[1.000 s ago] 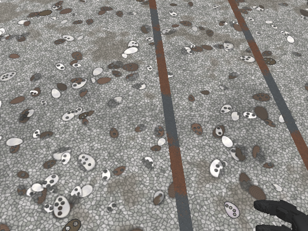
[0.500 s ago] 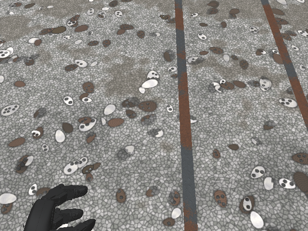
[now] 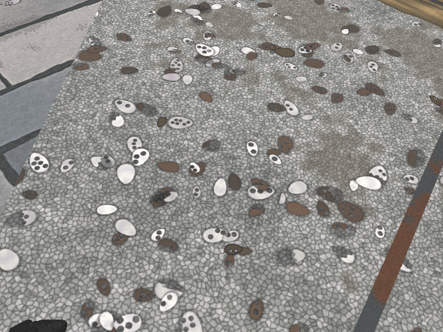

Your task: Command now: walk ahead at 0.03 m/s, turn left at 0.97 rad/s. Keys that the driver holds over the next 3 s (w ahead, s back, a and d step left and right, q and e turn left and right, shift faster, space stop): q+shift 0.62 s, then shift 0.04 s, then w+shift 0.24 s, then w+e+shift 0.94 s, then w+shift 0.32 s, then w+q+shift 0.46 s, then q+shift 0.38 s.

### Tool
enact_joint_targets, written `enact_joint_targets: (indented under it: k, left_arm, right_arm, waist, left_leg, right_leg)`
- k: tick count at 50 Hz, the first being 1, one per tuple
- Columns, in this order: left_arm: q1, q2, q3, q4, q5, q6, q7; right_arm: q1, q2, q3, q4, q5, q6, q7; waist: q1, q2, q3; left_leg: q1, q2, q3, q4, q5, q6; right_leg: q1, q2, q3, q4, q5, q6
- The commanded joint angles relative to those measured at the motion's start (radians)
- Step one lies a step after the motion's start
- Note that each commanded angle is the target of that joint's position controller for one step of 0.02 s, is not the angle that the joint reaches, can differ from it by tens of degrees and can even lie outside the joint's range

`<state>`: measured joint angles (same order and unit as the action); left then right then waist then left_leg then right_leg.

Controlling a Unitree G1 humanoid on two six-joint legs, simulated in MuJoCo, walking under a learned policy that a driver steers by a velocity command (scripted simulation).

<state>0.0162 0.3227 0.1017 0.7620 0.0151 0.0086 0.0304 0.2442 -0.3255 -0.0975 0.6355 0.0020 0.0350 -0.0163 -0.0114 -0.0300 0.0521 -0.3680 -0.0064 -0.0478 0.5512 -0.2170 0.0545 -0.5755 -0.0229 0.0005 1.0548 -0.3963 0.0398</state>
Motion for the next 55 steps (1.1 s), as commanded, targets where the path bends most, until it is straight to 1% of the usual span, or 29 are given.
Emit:
enact_joint_targets:
  k: [1, 3, 6, 11, 14, 15, 16, 17, 18, 19, 20, 21, 23, 26, 30, 33, 35, 36, 37, 38, 39, 40, 41, 42, 43, 44, 49, 52, 55]
  left_arm:
    - [-0.003, 0.087, 0.027, -0.061, 0.001, -0.024, 0.005]
    - [-0.014, 0.061, 0.017, -0.065, -0.007, -0.028, -0.001]
    - [-0.039, 0.043, 0.007, -0.075, -0.015, -0.032, -0.012]
    - [-0.014, 0.071, 0.013, -0.074, -0.024, -0.044, -0.031]
    - [0.055, 0.095, 0.026, -0.062, -0.025, -0.052, -0.04]
    - [0.095, 0.113, 0.035, -0.05, -0.022, -0.052, -0.038]
    - [0.105, 0.165, 0.047, -0.055, -0.011, -0.043, -0.033]
    - [0.085, 0.208, 0.049, -0.058, 0.019, -0.031, -0.029]
    - [0.044, 0.158, 0.041, -0.088, 0.026, -0.037, -0.024]
    - [-0.002, 0.103, 0.026, -0.11, 0.016, -0.036, -0.011]
    - [-0.026, 0.078, 0.018, -0.12, 0.006, -0.029, 0.0]
    - [-0.026, 0.077, 0.014, -0.122, -0.005, -0.024, 0.01]
    - [0.015, 0.093, 0.013, -0.115, -0.001, -0.015, 0.021]
    - [0.093, 0.126, 0.022, -0.1, 0.008, -0.003, 0.017]
    - [0.071, 0.172, 0.039, -0.102, 0.0, 0.006, -0.004]
    - [0.08, 0.184, 0.046, -0.089, -0.028, -0.005, -0.026]
    - [0.098, 0.183, 0.046, -0.069, -0.063, -0.016, -0.038]
    - [0.097, 0.141, 0.033, -0.061, -0.067, -0.021, -0.041]
    - [0.088, 0.061, 0.006, -0.062, -0.042, -0.025, -0.049]
    - [0.019, -0.025, -0.027, -0.127, 0.0, -0.038, -0.058]
    - [-0.06, 0.05, -0.008, -0.166, -0.043, -0.07, -0.057]
    - [-0.089, 0.111, 0.007, -0.174, -0.074, -0.089, -0.065]
    - [-0.041, 0.124, 0.012, -0.152, -0.063, -0.102, -0.068]
    - [0.006, 0.119, 0.012, -0.117, -0.037, -0.108, -0.067]
    - [0.033, 0.118, 0.014, -0.101, -0.027, -0.11, -0.07]
    - [0.039, 0.11, 0.012, -0.087, -0.027, -0.108, -0.073]
    - [0.025, 0.059, -0.013, -0.069, -0.043, -0.084, -0.074]
    - [-0.015, 0.053, -0.021, -0.086, -0.061, -0.084, -0.086]
    - [-0.06, 0.042, -0.033, -0.104, -0.059, -0.096, -0.11]
  right_arm:
    - [-0.083, -0.162, -0.041, -0.115, 0.004, -0.017, -0.025]
    - [-0.06, -0.165, -0.043, -0.122, 0.007, -0.014, -0.033]
    - [-0.056, -0.18, -0.051, -0.139, 0.012, -0.005, -0.036]
    - [-0.071, -0.185, -0.055, -0.168, 0.014, 0.008, -0.022]
    - [-0.113, -0.178, -0.052, -0.185, 0.027, 0.014, -0.016]
    - [-0.125, -0.16, -0.045, -0.191, 0.032, 0.016, -0.015]
    - [-0.052, -0.092, -0.027, -0.183, 0.025, 0.02, -0.013]
    - [-0.028, -0.098, -0.029, -0.208, 0.032, 0.013, -0.01]
    - [-0.023, -0.198, -0.056, -0.195, 0.013, 0.001, -0.003]
    - [-0.023, -0.232, -0.069, -0.169, 0.016, 0.003, 0.001]
    - [-0.016, -0.215, -0.068, -0.147, 0.018, 0.012, 0.0]
    - [-0.014, -0.187, -0.06, -0.146, 0.015, 0.019, 0.002]
    - [-0.048, -0.132, -0.038, -0.164, 0.028, 0.021, 0.011]
    - [-0.12, -0.101, -0.021, -0.196, 0.028, 0.017, 0.015]
    - [-0.114, -0.082, -0.013, -0.194, 0.021, 0.018, 0.028]
    - [-0.104, -0.091, -0.021, -0.186, 0.019, 0.032, 0.033]
    - [-0.042, -0.081, -0.025, -0.156, 0.026, 0.036, 0.038]
    - [0.061, -0.096, -0.036, -0.106, 0.035, 0.03, 0.037]
    - [0.233, -0.138, -0.058, -0.038, 0.044, 0.016, 0.03]
    - [0.316, -0.261, -0.071, -0.035, 0.029, -0.011, 0.02]
    - [0.272, -0.251, -0.059, -0.074, 0.011, -0.059, 0.032]
    - [0.224, -0.192, -0.037, -0.063, 0.008, -0.086, 0.034]
    - [0.176, -0.149, -0.018, -0.061, 0.011, -0.101, 0.033]
    - [0.123, -0.122, -0.005, -0.068, 0.012, -0.102, 0.028]
    - [0.097, -0.111, 0.003, -0.071, 0.006, -0.103, 0.024]
    - [0.099, -0.107, 0.007, -0.073, -0.001, -0.108, 0.02]
    - [0.174, -0.108, 0.01, -0.018, -0.007, -0.13, 0.008]
    - [0.198, -0.103, 0.013, 0.011, -0.02, -0.145, 0.006]
    - [0.201, -0.096, 0.019, 0.04, -0.019, -0.151, 0.006]
  waist:
    - [0.042, 0.157, -0.179]
    - [0.028, 0.143, -0.186]
    - [0.012, 0.17, -0.177]
    - [-0.002, 0.215, -0.176]
    - [0.031, 0.221, -0.175]
    - [0.047, 0.193, -0.181]
    - [0.006, 0.023, -0.231]
    - [-0.039, -0.264, -0.173]
    - [-0.033, -0.218, -0.131]
    - [-0.034, -0.146, -0.113]
    - [-0.034, -0.095, -0.093]
    - [-0.023, -0.084, -0.08]
    - [0.007, -0.084, -0.059]
    - [0.064, -0.116, -0.092]
    - [0.056, -0.134, -0.124]
    - [0.045, -0.144, -0.126]
    - [0.005, -0.121, -0.155]
    - [-0.038, -0.089, -0.164]
    - [-0.104, 0.057, -0.187]
    - [-0.118, 0.364, -0.149]
    - [-0.145, 0.277, -0.158]
    - [-0.122, 0.237, -0.064]
    - [-0.078, 0.224, -0.024]
    - [-0.041, 0.189, -0.022]
    - [-0.021, 0.192, -0.011]
    - [-0.018, 0.179, -0.009]
    - [-0.035, 0.14, 0.033]
    - [-0.06, 0.137, 0.088]
    - [-0.072, 0.118, 0.123]
  left_leg:
    - [0.185, 0.194, -0.315, -0.203, 0.216, 0.15]
    - [0.206, 0.171, -0.33, -0.184, 0.23, 0.149]
    - [0.212, 0.149, -0.388, -0.168, 0.169, 0.149]
    - [0.191, 0.128, -0.512, -0.14, 0.179, 0.146]
    - [0.152, 0.081, -0.551, -0.098, 0.177, 0.112]
    - [0.09, 0.04, -0.524, -0.052, 0.098, 0.079]
    - [-0.025, -0.05, -0.407, 0.122, -0.23, 0.03]
    - [-0.232, -0.179, -0.179, 0.334, -0.424, -0.027]
    - [-0.296, -0.076, -0.162, 0.526, -0.372, -0.069]
    - [-0.286, -0.04, -0.137, 0.595, -0.294, -0.085]
    - [-0.284, -0.024, -0.118, 0.639, -0.23, -0.099]
    - [-0.315, -0.01, -0.097, 0.693, -0.178, -0.111]
    - [-0.343, 0.029, -0.025, 0.665, -0.134, -0.128]
    - [-0.364, 0.081, 0.022, 0.544, -0.133, -0.155]
    - [-0.204, 0.099, 0.08, 0.347, -0.112, -0.138]
    - [-0.075, 0.064, 0.121, 0.191, -0.116, -0.1]
    - [0.082, 0.033, 0.147, 0.038, -0.089, -0.045]
    - [0.256, 0.007, 0.155, -0.013, -0.089, -0.009]
    - [0.486, 0.039, 0.057, -0.067, -0.171, 0.044]
    - [0.616, 0.316, -0.457, -0.209, -0.432, 0.19]
    - [0.534, 0.409, -0.737, -0.38, -0.672, 0.314]
    - [0.481, 0.398, -0.661, -0.411, -0.687, 0.286]
    - [0.433, 0.362, -0.564, -0.392, -0.581, 0.244]
    - [0.393, 0.316, -0.464, -0.371, -0.462, 0.206]
    - [0.353, 0.273, -0.384, -0.383, -0.386, 0.182]
    - [0.345, 0.248, -0.34, -0.403, -0.333, 0.168]
    - [0.374, 0.231, -0.128, -0.462, -0.125, 0.12]
    - [0.347, 0.23, 0.008, -0.503, -0.048, 0.087]
    - [0.365, 0.225, 0.121, -0.522, 0.067, 0.056]
  right_leg:
    - [-0.092, 0.023, 0.086, 0.045, 0.09, 0.002]
    - [-0.08, 0.05, 0.096, -0.058, 0.114, 0.015]
    - [-0.039, 0.082, 0.116, -0.223, 0.115, 0.03]
    - [0.085, 0.104, 0.144, -0.393, 0.078, 0.019]
    - [0.243, 0.091, 0.131, -0.602, 0.148, -0.006]
    - [0.358, 0.041, 0.132, -0.706, 0.254, -0.023]
    - [0.508, -0.156, 0.279, -0.73, 0.286, -0.094]
    - [0.507, -0.325, 0.517, -0.782, 0.421, -0.249]
    - [0.461, -0.389, 0.54, -0.785, 0.422, -0.307]
    - [0.431, -0.331, 0.413, -0.768, 0.383, -0.277]
    - [0.415, -0.26, 0.308, -0.757, 0.323, -0.236]
    - [0.424, -0.236, 0.252, -0.757, 0.318, -0.225]
    - [0.443, -0.215, 0.147, -0.771, 0.392, -0.233]
    - [0.555, -0.253, 0.087, -0.771, 0.482, -0.261]
    - [0.526, -0.279, -0.037, -0.756, 0.532, -0.237]
    - [0.499, -0.295, -0.077, -0.709, 0.548, -0.209]
    - [0.44, -0.301, -0.079, -0.695, 0.198, -0.176]
    - [0.312, -0.275, -0.108, -0.636, -0.019, -0.149]
    - [0.119, -0.2, -0.182, -0.398, -0.156, -0.102]
    - [-0.262, -0.067, -0.201, 0.054, -0.303, -0.024]
    - [-0.417, -0.018, 0.013, 0.167, -0.213, -0.043]
    - [-0.446, -0.067, 0.048, 0.17, -0.114, -0.073]
    - [-0.422, -0.091, 0.048, 0.129, -0.01, -0.087]
    - [-0.363, -0.111, 0.049, 0.083, 0.08, -0.081]
    - [-0.313, -0.117, 0.047, 0.026, 0.16, -0.072]
    - [-0.293, -0.106, 0.034, 0.003, 0.237, -0.062]
    - [-0.341, -0.08, 0.026, -0.138, 0.473, -0.013]
    - [-0.328, -0.035, 0.048, -0.203, 0.548, -0.019]
    - [-0.279, -0.02, -0.003, -0.313, 0.6, -0.046]
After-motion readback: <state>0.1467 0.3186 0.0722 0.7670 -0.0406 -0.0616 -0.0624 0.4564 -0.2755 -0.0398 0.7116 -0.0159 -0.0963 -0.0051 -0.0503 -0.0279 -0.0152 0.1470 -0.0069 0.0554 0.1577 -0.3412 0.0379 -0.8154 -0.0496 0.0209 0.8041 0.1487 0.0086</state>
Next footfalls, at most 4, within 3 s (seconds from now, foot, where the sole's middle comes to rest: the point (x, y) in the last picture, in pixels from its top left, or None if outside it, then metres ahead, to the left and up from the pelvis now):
0.32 right None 0.14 -0.12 -0.77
0.74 left None -0.01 0.13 -0.77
1.26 right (107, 320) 0.47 0.28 -0.77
1.70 left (5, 227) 0.75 0.64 -0.77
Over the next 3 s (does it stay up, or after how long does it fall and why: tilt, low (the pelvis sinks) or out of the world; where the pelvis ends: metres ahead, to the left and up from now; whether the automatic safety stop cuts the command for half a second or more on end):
stays up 1.70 0.44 -0.01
